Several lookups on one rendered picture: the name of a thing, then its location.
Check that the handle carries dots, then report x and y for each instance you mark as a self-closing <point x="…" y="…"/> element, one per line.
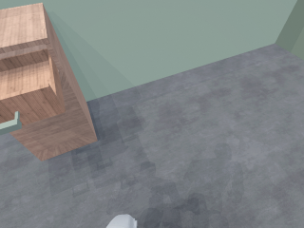
<point x="12" y="125"/>

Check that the cabinet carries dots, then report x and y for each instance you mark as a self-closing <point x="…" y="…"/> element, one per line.
<point x="28" y="28"/>

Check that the drawer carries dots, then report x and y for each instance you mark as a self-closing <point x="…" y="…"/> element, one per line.
<point x="30" y="83"/>

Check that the robot left thigh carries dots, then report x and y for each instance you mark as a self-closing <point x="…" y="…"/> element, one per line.
<point x="122" y="221"/>

